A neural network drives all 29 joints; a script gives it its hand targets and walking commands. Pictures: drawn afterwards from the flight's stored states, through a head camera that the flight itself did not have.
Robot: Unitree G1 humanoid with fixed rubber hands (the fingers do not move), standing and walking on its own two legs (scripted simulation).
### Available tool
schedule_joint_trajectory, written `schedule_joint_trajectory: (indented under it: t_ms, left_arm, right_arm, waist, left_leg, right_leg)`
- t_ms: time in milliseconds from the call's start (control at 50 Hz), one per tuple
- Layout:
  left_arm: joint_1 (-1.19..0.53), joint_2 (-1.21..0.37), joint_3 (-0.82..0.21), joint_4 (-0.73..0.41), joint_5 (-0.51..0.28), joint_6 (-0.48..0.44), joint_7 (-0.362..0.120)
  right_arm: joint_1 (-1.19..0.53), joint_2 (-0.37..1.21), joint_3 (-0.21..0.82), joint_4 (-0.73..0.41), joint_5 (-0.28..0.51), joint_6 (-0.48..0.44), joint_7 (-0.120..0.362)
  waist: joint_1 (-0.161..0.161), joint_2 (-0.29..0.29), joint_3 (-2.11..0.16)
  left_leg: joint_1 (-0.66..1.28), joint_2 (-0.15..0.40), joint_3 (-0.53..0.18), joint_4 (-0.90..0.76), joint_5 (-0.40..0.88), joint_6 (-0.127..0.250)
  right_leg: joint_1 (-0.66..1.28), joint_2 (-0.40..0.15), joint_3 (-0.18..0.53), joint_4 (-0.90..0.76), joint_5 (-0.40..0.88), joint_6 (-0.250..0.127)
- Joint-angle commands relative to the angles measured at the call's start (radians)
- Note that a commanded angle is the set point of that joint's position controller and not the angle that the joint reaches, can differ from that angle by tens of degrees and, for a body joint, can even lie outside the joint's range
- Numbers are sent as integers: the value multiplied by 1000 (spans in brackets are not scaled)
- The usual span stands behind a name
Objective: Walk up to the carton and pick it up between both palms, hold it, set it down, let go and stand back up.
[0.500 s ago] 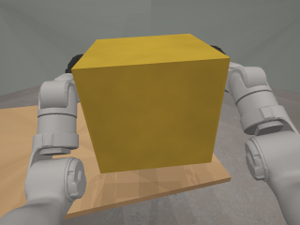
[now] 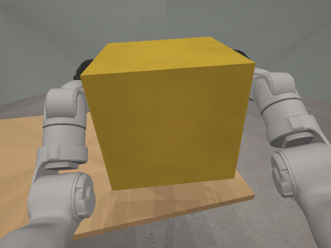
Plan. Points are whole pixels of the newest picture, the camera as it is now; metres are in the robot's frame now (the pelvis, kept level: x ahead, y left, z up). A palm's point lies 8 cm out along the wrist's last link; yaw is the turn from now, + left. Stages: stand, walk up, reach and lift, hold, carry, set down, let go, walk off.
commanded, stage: hold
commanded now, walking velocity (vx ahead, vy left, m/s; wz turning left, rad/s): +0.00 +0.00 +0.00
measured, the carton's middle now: (166, 105) +0.37 +0.00 +0.26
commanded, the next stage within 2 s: none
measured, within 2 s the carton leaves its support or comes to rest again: neither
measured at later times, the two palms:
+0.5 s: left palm (84, 92) +0.37 +0.19 +0.30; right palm (242, 82) +0.37 -0.17 +0.31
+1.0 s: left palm (83, 94) +0.36 +0.19 +0.29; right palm (240, 87) +0.37 -0.17 +0.30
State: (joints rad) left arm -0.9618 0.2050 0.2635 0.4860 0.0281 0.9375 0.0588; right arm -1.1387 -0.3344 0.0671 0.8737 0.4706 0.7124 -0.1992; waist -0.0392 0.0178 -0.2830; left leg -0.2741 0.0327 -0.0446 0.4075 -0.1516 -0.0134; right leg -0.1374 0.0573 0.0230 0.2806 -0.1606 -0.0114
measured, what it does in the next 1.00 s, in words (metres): stands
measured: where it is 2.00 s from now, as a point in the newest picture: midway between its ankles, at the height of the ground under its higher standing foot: outside the picture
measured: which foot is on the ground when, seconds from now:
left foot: down 0.00-1.00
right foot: down 0.00-1.00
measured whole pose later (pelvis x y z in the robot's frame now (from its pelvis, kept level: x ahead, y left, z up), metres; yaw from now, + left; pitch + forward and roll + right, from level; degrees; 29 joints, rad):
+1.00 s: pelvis +0.00 +0.00 +0.00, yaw +1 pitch +1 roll -2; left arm -0.94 0.20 0.26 0.50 0.02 0.90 0.06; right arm -1.09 -0.32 0.07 0.85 0.47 0.69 -0.21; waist -0.05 0.02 -0.27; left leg -0.27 0.02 -0.07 0.40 -0.14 -0.02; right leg -0.13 0.05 0.02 0.28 -0.16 -0.01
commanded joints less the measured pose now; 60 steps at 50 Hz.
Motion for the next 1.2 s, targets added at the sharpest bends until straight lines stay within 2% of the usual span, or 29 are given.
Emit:
schedule_joint_trajectory:
  t_ms: [0,360,380,420,500,660,740,900,1000,1100,1120,1180]
  left_arm:
    - [-972,-593,-329,-254,-198,-113,-153]
    - [-968,-595,-330,-263,-199,-116,-155]
    - [-965,-563,-289,-182,-175,-114,-166]
    - [-968,-566,-290,-163,-167,-126,-178]
    - [-998,-601,-331,-207,-191,-148,-172]
    - [-972,-627,-360,-271,-229,-165,-157]
    - [-941,-624,-366,-299,-229,-161,-152]
    - [-957,-619,-352,-270,-212,-150,-163]
    - [-970,-612,-332,-209,-199,-155,-162]
    - [-1007,-608,-339,-179,-205,-164,-160]
    - [-996,-604,-327,-161,-201,-164,-160]
    - [-1001,-607,-328,-162,-202,-168,-158]
  right_arm:
    - [-943,684,119,-405,196,-20,167]
    - [-942,680,123,-420,202,-21,162]
    - [-911,681,95,-308,193,-12,163]
    - [-914,691,93,-286,178,-23,175]
    - [-946,711,109,-336,192,-47,177]
    - [-952,718,136,-467,206,-67,158]
    - [-918,708,154,-490,207,-62,150]
    - [-939,715,145,-470,195,-51,152]
    - [-957,724,133,-422,188,-49,157]
    - [-957,727,110,-350,175,-47,163]
    - [-950,726,109,-334,173,-46,165]
    - [-950,723,106,-323,175,-50,167]
  waist:
    - [-7,32,-332]
    - [-12,34,-339]
    - [-13,30,-254]
    - [-5,30,-249]
    - [-9,61,-338]
    - [-21,34,-425]
    - [-26,24,-429]
    - [-21,22,-367]
    - [-6,28,-332]
    - [-13,35,-318]
    - [-6,33,-302]
    - [-5,37,-327]
  left_leg:
    - [223,-40,-17,-33,166,-12]
    - [233,-41,-20,-27,192,-15]
    - [209,-44,-25,-55,142,-7]
    - [199,-41,-24,-68,112,1]
    - [240,-41,-28,-40,201,-16]
    - [284,-51,-33,-7,282,-19]
    - [299,-53,-39,-2,311,-21]
    - [265,-54,-33,-21,229,-12]
    - [240,-51,-27,-36,178,-4]
    - [225,-45,-29,-50,131,-1]
    - [220,-45,-27,-53,125,-1]
    - [232,-46,-28,-49,138,-4]
  right_leg:
    - [23,18,38,-35,194,39]
    - [33,18,38,-34,220,40]
    - [-4,10,31,-43,164,39]
    - [-6,8,30,-50,117,37]
    - [9,14,31,-34,183,31]
    - [30,20,20,-22,277,38]
    - [45,25,18,-18,321,40]
    - [23,17,21,-31,237,44]
    - [2,13,24,-42,177,42]
    - [-19,8,30,-51,124,38]
    - [-24,6,30,-53,113,37]
    - [-20,8,30,-50,127,38]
